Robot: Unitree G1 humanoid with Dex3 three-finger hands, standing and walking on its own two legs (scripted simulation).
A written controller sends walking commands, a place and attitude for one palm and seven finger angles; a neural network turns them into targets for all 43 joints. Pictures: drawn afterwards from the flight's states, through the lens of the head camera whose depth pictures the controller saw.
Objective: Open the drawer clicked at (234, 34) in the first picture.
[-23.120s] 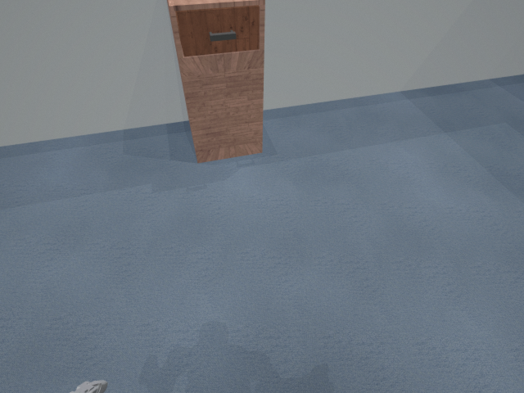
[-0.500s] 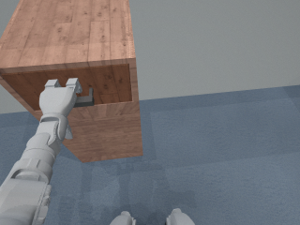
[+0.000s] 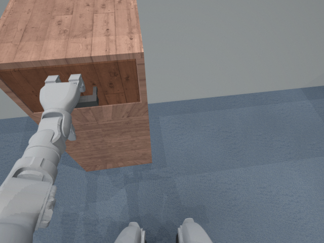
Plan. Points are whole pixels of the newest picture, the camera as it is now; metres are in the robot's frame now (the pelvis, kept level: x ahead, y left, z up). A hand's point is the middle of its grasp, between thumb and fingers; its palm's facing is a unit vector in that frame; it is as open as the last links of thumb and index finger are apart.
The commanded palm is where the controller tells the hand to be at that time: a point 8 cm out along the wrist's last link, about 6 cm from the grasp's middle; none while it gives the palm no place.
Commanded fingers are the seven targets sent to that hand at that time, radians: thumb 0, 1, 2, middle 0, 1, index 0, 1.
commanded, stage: lower the fingers behind the handle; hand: left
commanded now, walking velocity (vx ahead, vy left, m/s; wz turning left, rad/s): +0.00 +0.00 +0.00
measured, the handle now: (78, 96) +0.51 +0.23 +0.01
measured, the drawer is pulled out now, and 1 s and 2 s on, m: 0.00 0.00 0.00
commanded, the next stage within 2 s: lift the fingers back up to retry in 0.04 s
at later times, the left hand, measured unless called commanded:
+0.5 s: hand (67, 107) +0.46 +0.25 +0.03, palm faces -0.07 -0.04 -1.00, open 13.7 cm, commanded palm +0.44 +0.25 +0.10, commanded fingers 0.00 -0.50 0.30 -0.30 -1.20 -0.30 -1.20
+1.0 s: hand (60, 99) +0.46 +0.25 +0.06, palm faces -0.04 -0.04 -1.00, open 13.5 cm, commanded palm +0.44 +0.24 +0.13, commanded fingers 0.00 -0.50 0.30 -0.30 -1.20 -0.30 -1.20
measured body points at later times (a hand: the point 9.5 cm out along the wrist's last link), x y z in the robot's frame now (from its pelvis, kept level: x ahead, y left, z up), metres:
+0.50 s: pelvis +0.02 +0.01 +0.02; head +0.11 +0.00 +0.46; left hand +0.46 +0.25 +0.08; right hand +0.06 -0.26 -0.11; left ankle +0.03 +0.11 -0.67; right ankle +0.05 -0.12 -0.67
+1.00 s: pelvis +0.06 +0.00 +0.04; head +0.12 -0.01 +0.49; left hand +0.46 +0.25 +0.12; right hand +0.17 -0.26 -0.08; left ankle +0.03 +0.11 -0.67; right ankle +0.05 -0.12 -0.67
